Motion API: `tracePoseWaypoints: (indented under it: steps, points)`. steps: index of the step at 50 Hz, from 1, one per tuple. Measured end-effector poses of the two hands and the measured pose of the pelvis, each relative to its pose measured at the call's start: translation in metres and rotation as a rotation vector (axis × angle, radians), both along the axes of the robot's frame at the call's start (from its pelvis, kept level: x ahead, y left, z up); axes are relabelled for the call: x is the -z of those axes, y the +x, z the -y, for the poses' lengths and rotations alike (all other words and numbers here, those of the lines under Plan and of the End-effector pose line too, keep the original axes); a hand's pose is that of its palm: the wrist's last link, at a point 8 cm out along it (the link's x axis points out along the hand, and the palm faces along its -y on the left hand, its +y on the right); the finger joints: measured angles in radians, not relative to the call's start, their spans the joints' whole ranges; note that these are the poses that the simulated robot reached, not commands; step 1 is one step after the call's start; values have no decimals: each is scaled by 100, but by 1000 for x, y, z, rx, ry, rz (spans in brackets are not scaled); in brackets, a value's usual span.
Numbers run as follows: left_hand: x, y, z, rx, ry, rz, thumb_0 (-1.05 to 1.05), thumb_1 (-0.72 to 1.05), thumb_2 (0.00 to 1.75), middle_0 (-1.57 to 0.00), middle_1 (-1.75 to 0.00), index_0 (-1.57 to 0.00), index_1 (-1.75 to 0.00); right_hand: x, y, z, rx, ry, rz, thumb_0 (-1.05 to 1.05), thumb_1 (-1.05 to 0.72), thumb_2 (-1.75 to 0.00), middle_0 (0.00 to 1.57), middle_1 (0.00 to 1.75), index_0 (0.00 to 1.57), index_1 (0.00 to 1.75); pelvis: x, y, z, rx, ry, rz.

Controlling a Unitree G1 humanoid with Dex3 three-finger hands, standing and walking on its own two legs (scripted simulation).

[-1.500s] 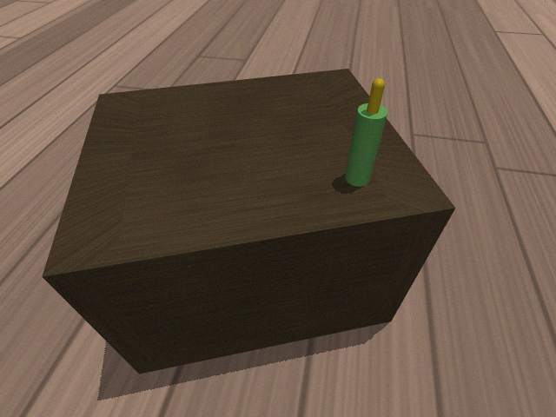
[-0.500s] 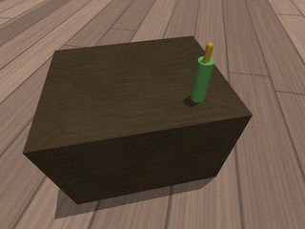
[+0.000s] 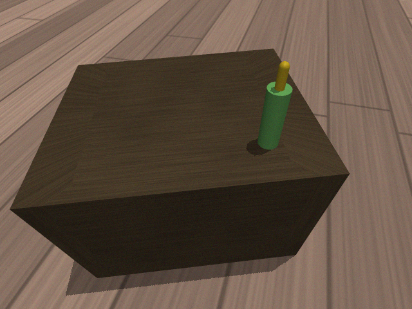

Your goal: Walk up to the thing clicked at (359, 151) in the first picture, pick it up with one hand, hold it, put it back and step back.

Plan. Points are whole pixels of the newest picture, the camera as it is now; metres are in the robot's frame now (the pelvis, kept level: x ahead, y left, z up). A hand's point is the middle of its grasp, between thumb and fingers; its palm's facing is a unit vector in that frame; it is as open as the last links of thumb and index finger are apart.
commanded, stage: walk up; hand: right
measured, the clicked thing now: (275, 108) +0.62 -0.17 +0.03
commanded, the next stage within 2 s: none
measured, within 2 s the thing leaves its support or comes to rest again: neither
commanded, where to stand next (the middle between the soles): +0.15 +0.00 m, yaw +6 degrees
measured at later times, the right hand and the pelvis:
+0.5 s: hand (323, 262) +0.26 -0.25 -0.15, palm faces -0.14 +0.93 -0.34, open 7.4 cm; pelvis +0.10 -0.02 -0.01, yaw +5 degrees
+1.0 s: hand (328, 275) +0.24 -0.25 -0.15, palm faces -0.14 +0.93 -0.34, open 7.4 cm; pelvis +0.10 -0.01 +0.00, yaw +7 degrees
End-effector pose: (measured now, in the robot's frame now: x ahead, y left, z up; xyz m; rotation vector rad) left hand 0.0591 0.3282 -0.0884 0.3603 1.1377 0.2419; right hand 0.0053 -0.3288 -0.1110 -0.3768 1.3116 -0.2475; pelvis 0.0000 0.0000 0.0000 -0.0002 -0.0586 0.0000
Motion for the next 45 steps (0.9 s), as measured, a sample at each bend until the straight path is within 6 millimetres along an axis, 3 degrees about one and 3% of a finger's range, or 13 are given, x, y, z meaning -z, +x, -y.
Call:
tracePoseWaypoints:
  steps: [5, 10, 16, 23, 31, 37, 45]
  points:
    - [-4, -9, 25, -52, -39, -32, 1, 90, 90, -21, -30, -20, -29, -15, 68, 7, -85, 27, 81, 1, -91, -89, 20, 30, 20, 30, -12, 29, 10, -27, -9, -1]
    - [5, -5, 33, -72, -49, -73, 1, 90, 90, -21, -30, -20, -30, -23, 132, 1, -154, 33, 133, 1, -91, -90, 20, 30, 20, 30, -11, 56, 14, -43, -7, -7]
    - [32, 23, 27, -111, -62, -83, 1, 90, 90, -21, -30, -20, -30, -12, 198, -18, -211, 17, 202, 0, -91, -90, 20, 30, 20, 30, 8, 83, 7, -73, 5, -9]
    - [32, 63, 36, -101, -47, -33, 1, 90, 90, -21, -30, -20, -29, -5, 245, -35, -236, 73, 276, 0, -90, -89, 20, 30, 21, 30, 11, 96, 17, -81, 5, -18]
    - [15, 77, 29, -94, 15, -32, 1, 90, 90, -21, -30, -20, -30, 4, 265, -32, -208, 106, 242, 0, -90, -89, 20, 30, 21, 30, 7, 112, 18, -103, 17, -34]
    - [11, 93, 13, -119, 35, -12, 1, 90, 90, -21, -30, -20, -30, 8, 254, -27, -208, 79, 181, 1, -91, -89, 20, 30, 21, 30, 6, 114, 14, -121, 11, -35]
    - [10, 101, 18, -85, 24, 3, 1, 90, 90, -21, -30, -20, -29, 8, 241, -23, -171, 75, 147, 1, -91, -89, 20, 30, 21, 30, 4, 109, 13, -130, 4, -22]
